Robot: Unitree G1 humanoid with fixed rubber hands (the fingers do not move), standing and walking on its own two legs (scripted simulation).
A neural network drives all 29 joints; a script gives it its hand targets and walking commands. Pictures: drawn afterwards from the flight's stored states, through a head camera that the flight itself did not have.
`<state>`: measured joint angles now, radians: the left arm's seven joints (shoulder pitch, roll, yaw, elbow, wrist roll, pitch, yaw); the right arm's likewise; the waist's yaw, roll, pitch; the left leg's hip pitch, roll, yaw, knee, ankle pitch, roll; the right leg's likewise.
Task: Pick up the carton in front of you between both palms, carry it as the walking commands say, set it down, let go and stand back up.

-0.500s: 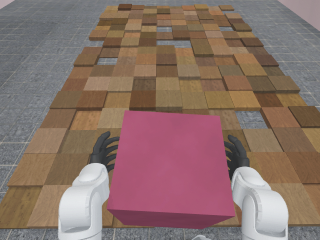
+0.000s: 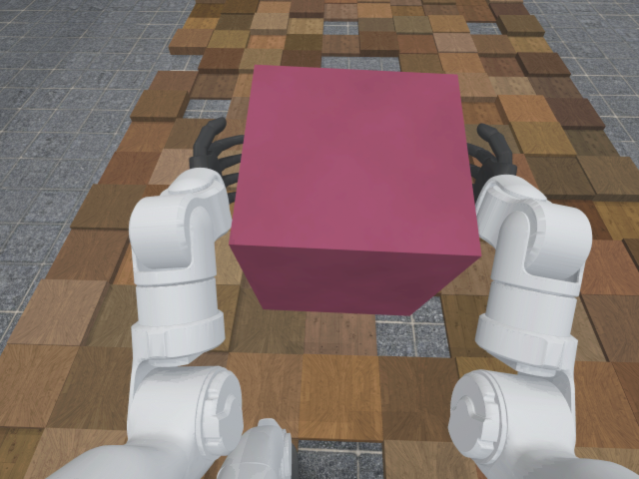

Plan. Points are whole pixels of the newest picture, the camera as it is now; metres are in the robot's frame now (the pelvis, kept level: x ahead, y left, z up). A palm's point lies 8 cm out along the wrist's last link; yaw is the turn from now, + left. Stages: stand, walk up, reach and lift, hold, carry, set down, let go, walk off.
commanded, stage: carry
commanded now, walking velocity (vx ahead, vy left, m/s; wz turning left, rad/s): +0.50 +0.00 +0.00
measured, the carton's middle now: (344, 210) +0.40 +0.01 +0.11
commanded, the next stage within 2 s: none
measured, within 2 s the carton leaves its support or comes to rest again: neither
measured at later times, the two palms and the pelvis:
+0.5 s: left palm (256, 52) +0.67 +0.16 +0.16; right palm (446, 47) +0.70 -0.14 +0.16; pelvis +0.34 -0.02 +0.01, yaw +2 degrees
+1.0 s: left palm out of the picture +0.98 +0.25 +0.14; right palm out of the picture +1.03 -0.04 +0.15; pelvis +0.66 +0.05 +0.02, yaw +11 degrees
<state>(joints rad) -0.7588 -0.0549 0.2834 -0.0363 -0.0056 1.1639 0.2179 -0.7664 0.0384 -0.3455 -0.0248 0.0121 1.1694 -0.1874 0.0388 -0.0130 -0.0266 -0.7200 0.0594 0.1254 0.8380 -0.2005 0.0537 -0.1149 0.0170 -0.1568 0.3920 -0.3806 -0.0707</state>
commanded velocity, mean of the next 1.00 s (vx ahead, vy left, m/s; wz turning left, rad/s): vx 0.50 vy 0.00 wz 0.29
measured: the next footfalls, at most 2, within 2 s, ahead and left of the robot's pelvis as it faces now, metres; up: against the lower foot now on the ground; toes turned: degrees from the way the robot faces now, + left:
left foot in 0.04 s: +0.21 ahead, +0.11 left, +0.03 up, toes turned +10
right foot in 0.42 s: +0.46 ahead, -0.08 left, +0.04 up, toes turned -2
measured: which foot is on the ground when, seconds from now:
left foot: up 0.00-0.02, down 0.04-0.42, up 0.44-0.90, down 0.92-1.00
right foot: down 0.00-0.10, up 0.12-0.40, down 0.42-0.94, up 0.96-1.00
